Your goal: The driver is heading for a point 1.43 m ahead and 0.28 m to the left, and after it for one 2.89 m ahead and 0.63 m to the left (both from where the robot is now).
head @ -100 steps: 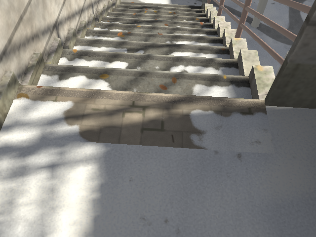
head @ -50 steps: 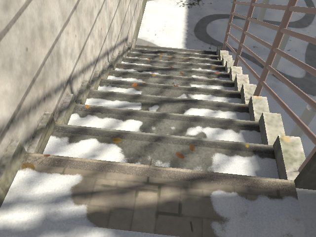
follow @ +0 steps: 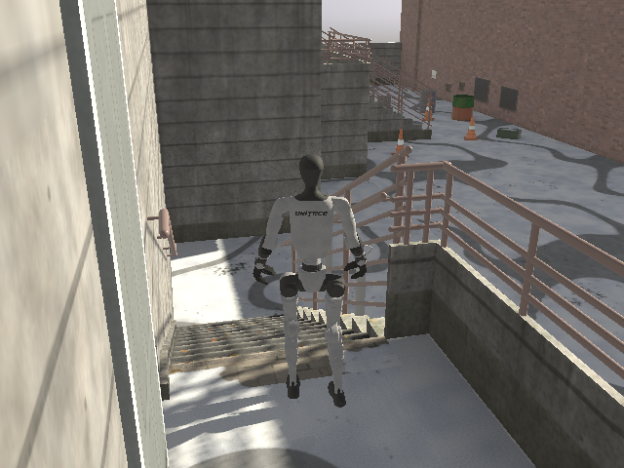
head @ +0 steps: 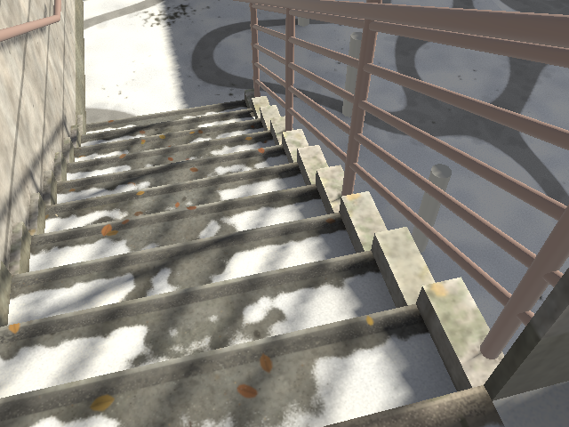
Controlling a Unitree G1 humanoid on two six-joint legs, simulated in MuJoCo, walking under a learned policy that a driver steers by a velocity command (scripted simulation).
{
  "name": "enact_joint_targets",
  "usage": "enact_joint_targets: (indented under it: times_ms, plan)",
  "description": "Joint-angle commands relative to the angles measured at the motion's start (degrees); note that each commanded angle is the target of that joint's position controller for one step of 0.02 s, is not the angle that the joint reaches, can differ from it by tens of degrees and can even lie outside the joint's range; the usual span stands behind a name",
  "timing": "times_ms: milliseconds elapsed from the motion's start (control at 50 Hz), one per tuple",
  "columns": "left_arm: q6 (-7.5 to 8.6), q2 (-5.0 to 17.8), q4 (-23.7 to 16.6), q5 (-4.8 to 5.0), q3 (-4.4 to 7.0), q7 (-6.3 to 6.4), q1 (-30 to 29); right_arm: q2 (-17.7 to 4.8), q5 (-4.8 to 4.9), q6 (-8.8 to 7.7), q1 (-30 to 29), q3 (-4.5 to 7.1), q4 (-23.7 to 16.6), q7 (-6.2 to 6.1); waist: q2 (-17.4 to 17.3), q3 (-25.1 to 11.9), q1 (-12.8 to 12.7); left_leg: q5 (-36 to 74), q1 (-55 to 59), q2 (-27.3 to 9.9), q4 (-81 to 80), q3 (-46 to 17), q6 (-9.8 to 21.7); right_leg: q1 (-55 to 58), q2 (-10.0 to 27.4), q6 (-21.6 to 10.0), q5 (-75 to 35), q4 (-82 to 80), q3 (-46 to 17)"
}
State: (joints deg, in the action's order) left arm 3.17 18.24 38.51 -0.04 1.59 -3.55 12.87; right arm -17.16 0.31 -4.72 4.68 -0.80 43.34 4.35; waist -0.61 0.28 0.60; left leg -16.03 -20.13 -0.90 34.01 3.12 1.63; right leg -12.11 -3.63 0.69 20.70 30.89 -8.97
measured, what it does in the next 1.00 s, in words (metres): walks ahead: right foot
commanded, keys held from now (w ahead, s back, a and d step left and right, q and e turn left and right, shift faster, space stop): no key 0.44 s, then w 0.42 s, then no key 0.02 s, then q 0.12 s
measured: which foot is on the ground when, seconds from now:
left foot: down 0.00-0.82, up 0.84-1.00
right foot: down 0.00-0.50, up 0.52-0.80, down 0.82-1.00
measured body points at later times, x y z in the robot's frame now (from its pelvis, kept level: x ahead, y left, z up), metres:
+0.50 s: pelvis +0.00 +0.02 +0.00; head +0.01 +0.03 +0.45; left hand +0.09 +0.30 -0.11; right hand +0.20 -0.22 -0.08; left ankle +0.02 +0.10 -0.73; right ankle -0.05 -0.14 -0.73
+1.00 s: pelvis +0.10 -0.04 +0.02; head +0.11 -0.04 +0.47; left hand +0.14 +0.20 -0.11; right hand +0.22 -0.30 -0.10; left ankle +0.15 +0.10 -0.66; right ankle +0.06 -0.13 -0.73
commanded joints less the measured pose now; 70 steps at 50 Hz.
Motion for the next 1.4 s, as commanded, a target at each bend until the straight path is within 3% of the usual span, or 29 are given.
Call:
enact_joint_targets:
  times_ms: [20,460,520,560,600,640,700,760,780,800,820,840,860,880,920,1000,1060,1100,1120,1200,1240,1260,1280,1300,1320,1340,1360,1380,1400]
  plan:
    - [0.6,7.57,-3.26,0.19,1.87,0.63,2.42,-7.89,-0.03,-0.92,-3.1,2.34,-4.68,0.13,-1.95,-6.95,-0.5,26.22,15.33,-6.88,-2.2,-7.07,3.46,-7.41,3.4,0.78,-12.82,-3.06,0.39]
    - [-0.79,6.45,0.73,-0.12,0.51,1.0,4.19,-6.58,-0.28,-0.55,-5.18,3.26,-2.84,0.3,-0.57,-1.91,-0.97,1.69,14.88,-4.17,-9.83,-9.06,1.3,-7.13,5.11,1.98,-2.0,-7.59,1.59]
    - [-0.94,7.05,-0.17,-2.47,1.27,2.58,2.65,-11.0,-1.87,-0.25,4.62,5.77,0.06,-2.42,-4.7,0.99,3.12,-25.58,18.38,-11.11,-18.87,-21.53,10.07,-15.8,3.84,0.44,9.54,0.9,3.83]
    - [0.43,4.29,-1.61,-3.99,0.59,4.05,-2.14,-8.16,-1.91,-1.32,9.94,4.97,0.77,-4.92,-8.38,2.73,5.89,-27.09,18.79,-19.82,-24.64,-33.44,16.43,-21.4,5.59,0.36,9.2,14.66,5.31]
    - [1.86,2.87,-1.62,-4.91,0.53,4.77,-2.31,-2.87,-2.76,-2.76,10.22,3.1,0.43,-6.63,-8.41,0.77,4.21,-21.49,16.45,-19.64,-27.21,-31.71,14.98,-22.7,6.72,-1.33,11.93,30.24,3.55]
    - [1.93,1.82,-0.28,-5.96,0.72,4.11,0.83,-2.15,-2.79,-2.87,5.28,2.64,-0.95,-7.14,-3.74,1.48,0.12,-16.23,12.28,-14.21,-28.8,-21.38,11.02,-18.05,6.91,-2.18,8.17,25.28,6.57]
    - [0.94,0.34,1.06,-4.67,0.5,1.44,2.28,-7.63,-2.47,-1.59,4.41,4.31,-1.58,-6.95,-4.54,1.9,-0.15,-8.96,6.42,-8.48,-27.9,-11.47,9.04,-5.51,4.62,-1.14,3.04,12.33,11.93]
    - [2.57,0.89,1.91,-3.11,0.47,-0.24,3.7,-9.21,-3.0,-0.11,6.18,4.87,-0.53,-4.61,-2.79,2.95,-0.82,-10.78,4.63,-11.29,-22.79,-13.22,12.81,1.0,4.59,-3.63,-8.9,-2.77,11.69]
    - [0.04,0.33,1.84,-0.55,1.02,1.57,3.59,-9.67,0.61,1.96,10.07,5.95,1.95,-2.92,-6.66,-0.27,-1.52,2.71,6.34,-6.73,-14.97,-8.0,7.83,3.89,1.36,-2.62,-11.26,-6.41,15.18]
    - [-0.7,2.01,2.99,-0.96,1.2,2.29,9.39,-5.04,0.53,2.71,10.45,4.87,1.56,-2.4,-4.58,-3.81,-2.9,3.82,2.13,-5.45,-7.66,-6.21,5.64,11.95,3.71,-3.55,-9.74,-6.11,10.94]
    - [2.89,8.63,5.23,-4.15,3.51,1.82,19.34,-0.41,-5.48,0.88,9.56,2.87,0.26,-1.8,13.03,-2.18,-6.55,-11.19,-11.35,-3.66,5.34,-8.83,6.35,20.86,13.51,-12.35,-4.65,-8.41,-2.5]
    - [5.07,9.93,4.01,-5.52,3.73,1.96,22.56,1.73,-5.07,-1.23,5.9,2.6,-2.81,-1.68,15.49,0.32,-9.08,-16.49,-26.23,4.22,16.62,-7.09,3.17,22.86,27.09,-24.03,6.91,-20.18,-29.27]
    - [5.52,5.27,4.02,-4.79,2.64,2.47,16.87,-0.01,-3.02,-1.97,2.75,2.96,-2.89,-2.29,13.04,6.13,-7.69,-14.51,-31.2,0.72,24.11,-12.0,4.32,16.01,28.21,-22.3,26.65,-25.2,-32.38]
    - [5.42,2.09,3.4,-2.58,2.0,2.8,9.71,-2.76,-3.28,-2.28,4.35,3.68,-1.29,-3.5,11.46,6.68,-4.48,-11.62,-30.51,-0.79,28.71,-8.38,3.76,13.64,25.96,-19.38,23.0,-24.57,-24.82]
    - [4.83,-0.92,2.38,-2.33,0.67,3.56,7.01,-3.56,-4.31,-1.8,6.68,4.34,1.0,-4.66,6.47,4.11,-1.99,-5.19,-23.12,-2.16,30.3,-7.21,2.64,9.76,20.75,-15.1,2.05,-24.09,-10.68]
    - [4.0,2.39,2.23,-3.7,1.62,4.88,6.46,-0.08,-2.36,-0.8,6.95,3.78,2.78,-0.9,3.67,1.97,-0.57,7.98,-15.51,-2.01,19.32,-1.51,-1.44,6.62,15.53,-13.14,-34.65,-22.43,7.28]
    - [3.75,4.4,5.09,-4.59,2.72,3.74,10.16,1.2,-3.1,0.35,4.5,2.97,1.37,0.22,3.21,-0.15,-0.52,13.07,-16.3,-3.82,9.47,-3.56,-2.77,11.1,17.84,-13.95,-53.22,-18.46,10.41]
    - [3.79,4.0,5.12,-3.86,3.25,3.47,8.45,0.44,-3.77,1.23,5.53,2.76,1.64,0.01,4.59,-0.91,-0.36,13.9,-16.68,-3.85,7.34,-3.31,-2.24,13.67,19.78,-14.65,-58.23,-16.86,11.54]
    - [3.22,5.04,4.69,-4.51,3.61,3.28,7.5,1.37,-4.36,1.74,4.88,2.48,1.15,0.12,4.12,-1.39,-0.55,13.28,-14.31,-3.44,8.64,-2.03,-2.31,11.85,19.58,-14.77,-58.71,-15.67,13.04]
    - [2.73,5.86,3.01,-4.32,4.2,4.04,3.2,-1.73,-2.34,0.49,5.18,3.21,1.31,-0.36,4.76,-1.04,-0.46,10.9,-8.71,-1.43,4.23,-0.73,-0.43,11.15,18.56,-10.34,-50.94,-11.06,15.81]
    - [3.18,5.59,1.14,-3.59,3.57,4.4,0.44,-5.47,-0.44,-1.43,8.76,4.93,1.55,-1.26,3.72,-3.78,1.66,17.99,6.19,4.91,-0.52,3.72,3.59,4.64,13.73,-6.24,-52.84,0.02,18.85]
    - [3.21,3.23,0.75,-4.26,2.73,3.36,3.63,-10.84,-1.45,-2.37,14.42,6.8,1.33,-3.05,-5.13,-10.41,1.99,45.57,21.37,0.62,-1.77,-3.93,11.54,-4.29,9.17,-0.72,-38.27,14.77,20.56]
    - [3.3,-1.93,0.02,-5.4,0.63,2.45,12.67,-15.71,-2.86,-1.91,22.14,8.28,0.58,-4.84,-17.18,-28.04,1.11,63.43,41.72,-18.7,-6.76,-30.25,30.33,-15.48,0.65,4.86,23.37,37.88,16.83]
    - [2.96,0.4,-1.24,-2.48,0.82,1.99,4.8,-13.53,-5.03,-3.01,27.36,7.61,2.98,-3.93,-4.36,-23.16,6.92,52.96,37.14,-21.61,-12.27,-37.06,27.55,-22.54,0.83,3.29,23.68,46.47,3.5]
    - [2.2,1.98,-3.95,-1.47,1.33,2.6,-3.45,-11.7,-4.18,-3.74,25.34,8.07,3.33,-3.74,-2.98,-10.09,7.13,35.29,25.78,-19.55,-14.51,-33.08,22.69,-28.56,3.61,1.99,21.27,48.01,0.9]
    - [1.52,5.31,-2.94,-3.11,2.07,3.87,-3.59,-7.3,-2.06,-2.96,19.37,6.77,2.46,-4.0,-0.38,-7.04,4.13,18.22,16.76,-15.81,-17.52,-29.03,19.11,-27.15,6.09,1.13,16.14,48.41,1.6]
    - [1.14,3.97,-1.45,-5.02,1.19,4.9,-0.11,-3.46,-1.18,-2.22,14.84,5.02,1.19,-4.26,-0.2,-5.48,0.7,4.65,8.35,-12.85,-21.04,-27.13,17.06,-24.02,8.2,0.76,10.82,44.2,0.6]
    - [0.38,1.21,-0.74,-6.5,-0.1,4.64,1.56,-2.09,-1.64,-1.86,11.89,3.94,0.05,-4.66,-1.5,-2.75,-1.43,-3.44,0.59,-11.45,-23.67,-27.23,15.1,-20.51,9.25,0.41,9.38,39.82,0.88]
    - [-0.25,0.46,-0.81,-6.46,-0.47,4.4,2.09,-1.54,-2.44,-1.88,9.31,3.28,-1.44,-4.95,-2.01,-1.97,-2.7,-6.86,-3.07,-9.58,-25.22,-26.56,13.88,-18.25,8.35,0.38,8.07,37.86,1.87]
Keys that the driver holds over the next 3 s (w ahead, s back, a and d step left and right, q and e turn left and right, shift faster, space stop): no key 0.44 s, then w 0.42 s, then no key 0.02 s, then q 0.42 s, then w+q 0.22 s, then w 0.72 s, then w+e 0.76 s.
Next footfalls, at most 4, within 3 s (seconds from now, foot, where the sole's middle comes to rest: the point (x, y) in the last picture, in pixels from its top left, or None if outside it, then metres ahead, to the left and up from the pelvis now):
0.82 right None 0.10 -0.14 -0.77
1.24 left None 0.31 0.12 -0.77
1.68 right None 0.35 -0.08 -0.77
2.22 left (196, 410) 0.58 0.25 -0.93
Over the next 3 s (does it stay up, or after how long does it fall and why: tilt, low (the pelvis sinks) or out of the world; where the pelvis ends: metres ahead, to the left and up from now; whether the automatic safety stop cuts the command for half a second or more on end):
stays up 0.95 0.22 -0.34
